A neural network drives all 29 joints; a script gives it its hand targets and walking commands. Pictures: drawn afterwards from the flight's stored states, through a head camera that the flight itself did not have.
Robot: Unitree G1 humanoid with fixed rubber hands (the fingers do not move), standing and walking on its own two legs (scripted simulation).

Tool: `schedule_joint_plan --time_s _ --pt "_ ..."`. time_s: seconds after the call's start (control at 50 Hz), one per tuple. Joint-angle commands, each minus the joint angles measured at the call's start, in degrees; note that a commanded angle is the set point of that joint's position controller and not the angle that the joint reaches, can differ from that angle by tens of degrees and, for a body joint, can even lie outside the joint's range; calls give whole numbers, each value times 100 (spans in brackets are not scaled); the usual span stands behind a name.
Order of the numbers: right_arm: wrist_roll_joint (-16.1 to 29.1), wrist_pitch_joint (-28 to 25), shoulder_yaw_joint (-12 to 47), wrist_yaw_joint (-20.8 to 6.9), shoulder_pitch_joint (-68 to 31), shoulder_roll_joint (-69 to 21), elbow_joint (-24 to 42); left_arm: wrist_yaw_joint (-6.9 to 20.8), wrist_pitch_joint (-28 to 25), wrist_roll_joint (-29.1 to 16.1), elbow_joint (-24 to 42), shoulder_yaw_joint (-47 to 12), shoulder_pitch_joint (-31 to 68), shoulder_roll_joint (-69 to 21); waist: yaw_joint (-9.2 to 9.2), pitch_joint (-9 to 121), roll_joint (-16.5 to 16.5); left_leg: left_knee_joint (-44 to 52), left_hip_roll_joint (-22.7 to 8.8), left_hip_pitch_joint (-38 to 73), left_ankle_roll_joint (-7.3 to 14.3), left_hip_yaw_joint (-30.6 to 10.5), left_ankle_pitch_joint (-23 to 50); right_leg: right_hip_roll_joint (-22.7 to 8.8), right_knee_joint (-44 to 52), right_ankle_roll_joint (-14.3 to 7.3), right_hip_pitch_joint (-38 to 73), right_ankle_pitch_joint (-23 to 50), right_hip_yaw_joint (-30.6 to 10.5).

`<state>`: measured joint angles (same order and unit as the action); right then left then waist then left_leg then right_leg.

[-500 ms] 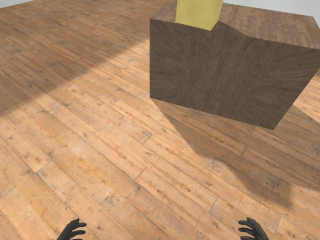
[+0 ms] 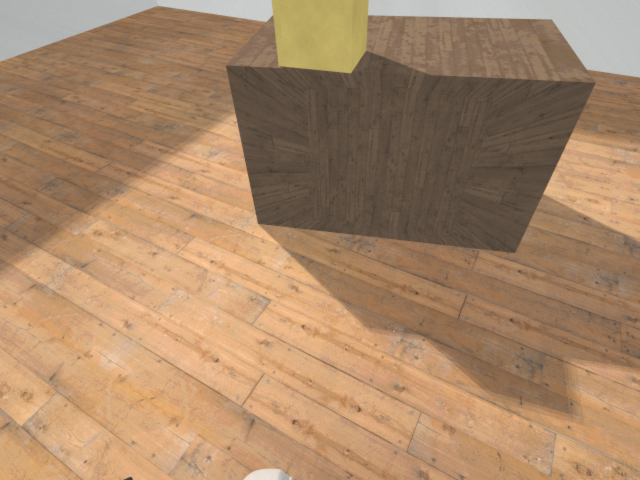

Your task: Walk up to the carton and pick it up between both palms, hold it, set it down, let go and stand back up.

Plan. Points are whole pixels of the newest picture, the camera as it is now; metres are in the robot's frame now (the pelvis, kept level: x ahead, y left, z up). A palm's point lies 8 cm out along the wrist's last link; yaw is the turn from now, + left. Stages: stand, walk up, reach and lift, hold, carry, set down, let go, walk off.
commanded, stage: walk up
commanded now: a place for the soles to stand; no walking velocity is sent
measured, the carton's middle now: (322, 12) +1.39 +0.04 +0.12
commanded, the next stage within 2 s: none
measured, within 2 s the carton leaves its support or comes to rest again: neither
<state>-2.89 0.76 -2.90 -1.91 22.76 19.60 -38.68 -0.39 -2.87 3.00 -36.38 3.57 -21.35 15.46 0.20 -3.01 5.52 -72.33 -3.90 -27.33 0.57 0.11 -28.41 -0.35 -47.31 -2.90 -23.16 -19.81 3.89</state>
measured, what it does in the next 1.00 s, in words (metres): walks ahead: left foot, then right foot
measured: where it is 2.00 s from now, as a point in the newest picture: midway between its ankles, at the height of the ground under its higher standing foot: (333, 337)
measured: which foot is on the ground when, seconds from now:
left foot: up 0.00-0.20, down 0.22-0.64, up 0.66-0.94, down 0.96-1.00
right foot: down 0.00-0.24, up 0.26-0.62, down 0.64-0.98, up 1.00-1.00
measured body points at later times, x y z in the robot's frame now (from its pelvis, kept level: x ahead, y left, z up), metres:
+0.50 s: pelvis +0.15 +0.04 +0.01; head +0.15 +0.07 +0.46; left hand +0.34 +0.29 -0.09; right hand +0.14 -0.24 -0.08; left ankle +0.17 +0.16 -0.70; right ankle +0.25 -0.09 -0.64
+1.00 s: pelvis +0.34 +0.04 -0.01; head +0.35 +0.04 +0.44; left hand +0.40 +0.34 -0.11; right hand +0.49 -0.23 -0.08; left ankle +0.44 +0.16 -0.70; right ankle +0.32 -0.11 -0.68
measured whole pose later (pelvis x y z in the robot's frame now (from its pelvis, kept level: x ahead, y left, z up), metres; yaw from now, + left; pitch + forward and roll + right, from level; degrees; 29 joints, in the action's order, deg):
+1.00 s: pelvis +0.34 +0.04 -0.01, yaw -1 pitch -4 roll -1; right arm -2.1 -2.6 -3.7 -2.5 17.4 18.1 -30.9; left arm 0.4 -1.3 2.0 -40.1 2.5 -22.5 19.3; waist 2.6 -5.0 1.2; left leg -50.5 -3.1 -28.2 1.3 2.4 -17.9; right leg -6.4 -56.1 -2.0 -19.0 -33.9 2.8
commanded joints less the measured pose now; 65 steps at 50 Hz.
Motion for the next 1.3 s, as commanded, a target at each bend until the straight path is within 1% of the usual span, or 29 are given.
schedule_joint_plan --time_s 0.0,0.1,0.16,0.18,0.2,0.22,0.24,0.26,0.3,0.34,0.4,0.52,0.6,0.62,0.64,0.66,0.68,0.76,0.82,0.88,0.94,0.96,0.98,1.0,1.04,1.12,1.22,1.26,1.28 --pt "22 -70 -220 -85 -36 613 763 -102 -139 42 283 284 -42 1224 66 -628 -1463 61 -470 -1442 -80 -579 214 -2104 3755 -1402 114 -3750 -3682" --pt "68 -72 -355 -211 -84 495 855 -86 -160 50 61 274 270 1368 -19 -670 -1730 1080 -467 -605 -16 -341 516 -1914 3537 -1223 -628 -3630 -2616" --pt "151 -193 -412 -216 329 293 784 -21 -47 40 141 244 774 1389 -357 -786 -1651 2005 -189 946 46 320 483 -1442 2900 -880 -1707 -3684 -1503" --pt "168 -247 -460 -189 846 282 674 15 19 28 151 234 997 1371 -661 -685 -1376 2356 -9 1912 59 626 790 -1226 2282 -736 -2285 -3907 -1133" --pt "132 -289 -533 -118 1351 392 509 49 105 47 155 147 822 1080 -813 -545 -572 2583 324 2707 18 841 613 -872 1234 -594 -2594 -3913 -830" --pt "63 -334 -574 -12 1899 725 375 116 126 31 286 -62 738 550 -1052 -444 787 3233 -22 3104 258 -218 -661 -388 -911 -317 -3120 -3066 -213" --pt "-26 -389 -606 106 1961 1371 516 197 99 -72 665 -136 837 337 -1130 -110 1674 5717 -1906 2487 1213 -4260 -3758 262 -3167 -6 -3391 -2091 -337" --pt "63 -414 -523 229 1164 1486 637 195 150 -70 776 1 947 841 -677 -469 491 6847 -2526 1926 1644 -5674 -4747 -153 -3662 69 -3437 -1266 -1241" --pt "66 -497 -362 325 356 1196 690 215 255 -71 534 50 775 1090 -280 -991 -150 6574 -2478 1563 1589 -4682 -3918 -491 -3693 255 -3420 -398 -1163" --pt "0 -550 -205 344 199 847 612 244 278 -7 431 101 563 1035 -222 -973 89 6314 -2110 1053 1429 -3164 -2577 -594 -3088 383 -2655 -367 -1106" --pt "-32 -594 -152 323 90 899 394 376 262 -140 535 95 711 863 -175 -881 525 6218 -1875 768 1433 -1969 -1426 -594 -2411 342 -1978 -207 -966" --pt "-43 -493 -192 268 364 921 262 445 102 -232 800 117 1227 591 -437 -725 422 5825 -1620 1129 1272 -632 -752 -458 -119 218 -1066 227 -354" --pt "37 -350 -79 187 264 809 288 313 -72 -141 587 214 248 495 108 -241 -83 4325 -1257 496 869 454 836 262 859 36 1174 797 330" --pt "50 -320 4 159 481 607 308 240 -113 -54 444 296 -404 747 358 275 -660 2939 -937 21 599 887 1328 140 943 -135 2287 407 -159" --pt "94 -321 162 95 627 198 543 119 -143 65 485 440 -883 1388 620 894 -1775 853 -276 -930 182 1142 675 -1218 1821 -749 3032 -1531 -2671" --pt "87 -238 67 64 360 525 902 6 -101 -14 573 485 -980 1746 710 894 -1623 -42 199 -1628 -46 358 -670 -2302 3070 -1330 2937 -2592 -5269" --pt "53 -143 7 80 -82 747 1050 -75 -38 -161 534 435 -814 1656 728 436 -985 -527 -106 -1898 -3 -213 -338 -2488 3164 -1530 2447 -2850 -5058" --pt "20 -107 -132 31 228 579 942 -107 -74 -56 438 196 269 1213 221 -98 -1593 -157 -406 -1505 -102 -395 122 -2171 3279 -1509 1017 -2539 -3457" --pt "105 -131 -150 -69 -54 382 1027 -65 -187 -66 268 156 444 1236 159 -401 -1766 875 -502 -1120 -138 -404 112 -2097 3226 -1460 398 -1904 -2776" --pt "141 -243 -196 -134 39 281 954 -35 -155 -15 224 146 639 1357 -6 -197 -1813 1955 -290 25 36 -91 591 -1854 2864 -1212 -244 -1933 -2025" --pt "92 -340 -448 -92 1178 452 612 75 30 -62 327 24 1040 1078 -786 122 -1131 2603 324 2791 208 342 915 -1138 1383 -546 -2216 -3402 -732" --pt "56 -364 -545 6 1563 803 547 123 66 -93 483 -146 916 641 -1028 253 172 3433 -134 3396 495 -766 -702 -645 -291 -167 -2880 -3084 -124" --pt "20 -394 -615 118 1545 1503 684 192 97 -216 730 -199 824 455 -1054 297 1326 5712 -1889 2742 1299 -4478 -3629 6 -2580 101 -3179 -2000 82" --pt "99 -379 -518 256 1083 1351 706 177 193 -114 774 -59 931 946 -786 -304 207 6304 -2324 2265 1627 -5354 -3934 -310 -3216 144 -3230 -1256 -815" --pt "79 -419 -355 367 352 1094 763 200 252 -92 683 -49 864 1061 -470 -595 -126 5970 -2169 1859 1715 -4384 -2834 -577 -3379 243 -3247 -505 -852" --pt "-3 -478 -218 366 -96 918 588 284 185 -128 660 1 356 860 -209 -414 589 5615 -1668 1149 1545 -2351 -567 -703 -2188 390 -1883 -680 -675" --pt "38 -415 -140 277 -169 872 434 333 20 -179 823 34 545 620 -177 -377 674 4879 -1308 701 1299 -1206 901 -406 -74 164 -404 -78 -95" --pt "61 -341 -54 184 -313 637 495 261 -96 -157 554 174 -381 698 355 -7 -21 3702 -848 -340 845 -436 853 108 848 12 1639 568 268" --pt "60 -354 69 136 -89 328 548 181 -140 -59 424 271 -989 937 626 553 -720 2250 -424 -760 559 64 1156 -276 993 -183 2725 270 -512"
